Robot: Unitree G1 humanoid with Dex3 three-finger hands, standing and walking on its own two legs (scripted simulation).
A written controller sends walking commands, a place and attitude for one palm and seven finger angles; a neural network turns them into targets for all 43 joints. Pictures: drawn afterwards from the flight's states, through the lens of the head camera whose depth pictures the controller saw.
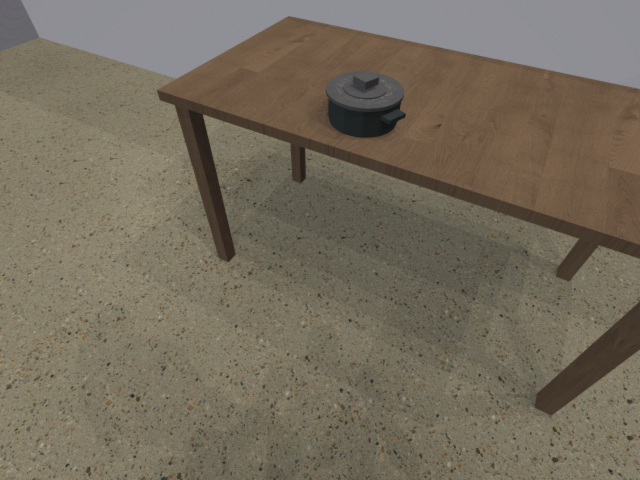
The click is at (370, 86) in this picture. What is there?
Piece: lid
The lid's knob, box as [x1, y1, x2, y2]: [353, 71, 378, 89]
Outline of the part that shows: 378,77 365,71 354,75 353,83 365,89 377,84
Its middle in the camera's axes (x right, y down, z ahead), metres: +0.10 -0.37 +0.90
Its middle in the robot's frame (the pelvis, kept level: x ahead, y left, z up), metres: +0.93 -0.06 +0.07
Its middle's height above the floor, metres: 0.84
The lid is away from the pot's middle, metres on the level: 0.00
